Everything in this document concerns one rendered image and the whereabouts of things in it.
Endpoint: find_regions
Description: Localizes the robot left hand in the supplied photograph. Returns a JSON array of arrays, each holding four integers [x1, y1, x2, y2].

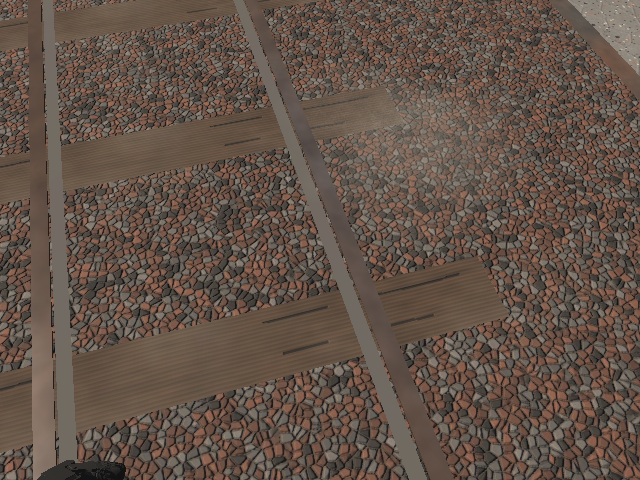
[[37, 460, 126, 480]]

